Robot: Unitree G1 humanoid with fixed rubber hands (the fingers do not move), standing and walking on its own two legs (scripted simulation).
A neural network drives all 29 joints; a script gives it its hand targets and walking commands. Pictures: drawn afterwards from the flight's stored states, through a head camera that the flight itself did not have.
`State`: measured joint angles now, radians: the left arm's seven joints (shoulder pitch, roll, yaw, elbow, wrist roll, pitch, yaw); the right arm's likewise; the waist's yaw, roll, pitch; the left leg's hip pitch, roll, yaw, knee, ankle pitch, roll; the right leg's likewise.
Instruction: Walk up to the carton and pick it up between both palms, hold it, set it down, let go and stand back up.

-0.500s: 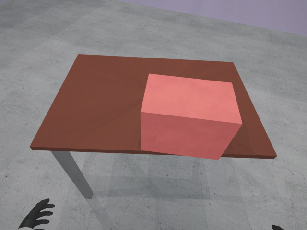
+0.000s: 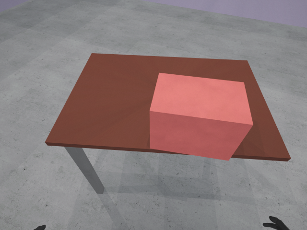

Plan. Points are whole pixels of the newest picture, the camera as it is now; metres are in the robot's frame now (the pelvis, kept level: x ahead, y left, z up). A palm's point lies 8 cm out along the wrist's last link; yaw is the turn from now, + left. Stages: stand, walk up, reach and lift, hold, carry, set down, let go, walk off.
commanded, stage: walk up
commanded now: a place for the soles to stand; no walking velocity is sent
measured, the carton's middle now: (194, 117) +0.47 -0.10 -0.01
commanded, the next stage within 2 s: none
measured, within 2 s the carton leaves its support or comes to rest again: neither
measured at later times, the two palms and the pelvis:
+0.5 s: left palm out of the picture +0.09 +0.28 -0.10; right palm (304, 219) +0.19 -0.38 -0.09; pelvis +0.08 -0.05 +0.00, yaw +0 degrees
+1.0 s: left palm (82, 197) +0.22 +0.23 -0.09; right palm (304, 190) +0.27 -0.43 -0.10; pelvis +0.12 -0.10 -0.02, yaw -2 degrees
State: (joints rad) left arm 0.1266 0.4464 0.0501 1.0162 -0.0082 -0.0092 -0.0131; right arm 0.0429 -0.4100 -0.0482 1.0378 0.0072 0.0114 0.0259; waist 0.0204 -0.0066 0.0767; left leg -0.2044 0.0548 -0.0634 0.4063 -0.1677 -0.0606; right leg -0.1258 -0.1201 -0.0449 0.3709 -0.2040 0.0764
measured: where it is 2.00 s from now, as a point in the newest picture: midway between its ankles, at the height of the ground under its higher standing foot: outside the picture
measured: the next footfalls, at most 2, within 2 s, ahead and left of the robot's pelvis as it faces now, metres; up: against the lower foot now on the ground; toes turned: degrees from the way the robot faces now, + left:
left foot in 0.58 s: +0.23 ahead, +0.06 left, +0.00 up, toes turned +3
right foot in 0.92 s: +0.17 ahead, -0.23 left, +0.00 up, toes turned +0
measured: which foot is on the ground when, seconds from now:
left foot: down 0.00-0.32, up 0.34-0.56, down 0.58-0.94, up 0.96-1.00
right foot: down 0.00-0.60, up 0.62-0.90, down 0.92-1.00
